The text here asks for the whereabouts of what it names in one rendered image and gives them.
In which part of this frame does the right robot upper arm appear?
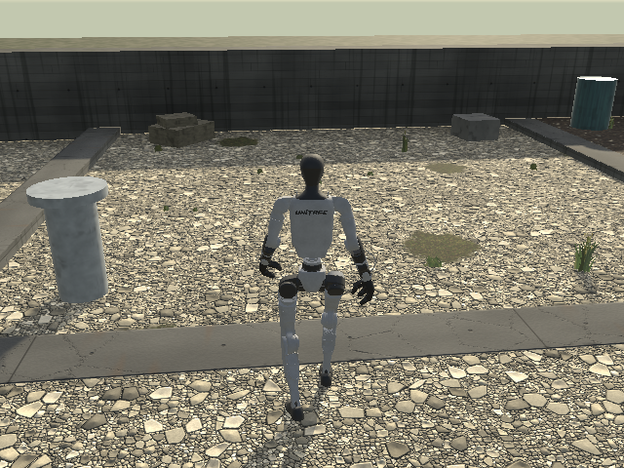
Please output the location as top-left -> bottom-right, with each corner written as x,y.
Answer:
332,196 -> 360,252

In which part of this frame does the robot right hand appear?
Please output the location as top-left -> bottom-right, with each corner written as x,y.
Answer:
351,278 -> 375,305

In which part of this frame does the robot left hand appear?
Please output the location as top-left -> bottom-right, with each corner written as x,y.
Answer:
258,260 -> 282,278

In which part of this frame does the left robot upper arm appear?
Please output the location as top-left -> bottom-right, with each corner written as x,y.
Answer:
265,196 -> 292,249

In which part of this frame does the left robot shin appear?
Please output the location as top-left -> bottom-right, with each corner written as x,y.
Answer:
281,336 -> 300,408

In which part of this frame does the right robot forearm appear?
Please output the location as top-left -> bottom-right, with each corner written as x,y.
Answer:
351,236 -> 371,282

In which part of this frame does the robot head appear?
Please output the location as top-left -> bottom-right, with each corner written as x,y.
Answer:
295,154 -> 329,200

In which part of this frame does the left robot forearm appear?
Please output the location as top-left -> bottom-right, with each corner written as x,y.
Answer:
259,233 -> 276,265

